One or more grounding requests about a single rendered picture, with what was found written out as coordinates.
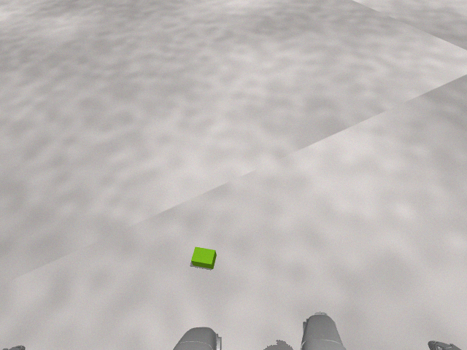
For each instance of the small box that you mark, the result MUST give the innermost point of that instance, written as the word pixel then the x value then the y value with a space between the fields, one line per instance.
pixel 204 257

